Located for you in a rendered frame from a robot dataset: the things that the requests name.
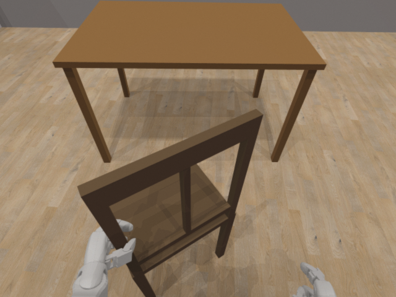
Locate chair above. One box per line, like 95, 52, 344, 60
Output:
77, 109, 263, 297

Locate left robot hand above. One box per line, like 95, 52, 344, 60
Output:
84, 219, 136, 270

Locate right robot hand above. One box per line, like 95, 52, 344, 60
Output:
293, 262, 337, 297

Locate left robot forearm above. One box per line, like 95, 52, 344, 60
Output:
71, 262, 108, 297

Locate table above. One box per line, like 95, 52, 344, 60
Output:
53, 1, 327, 163

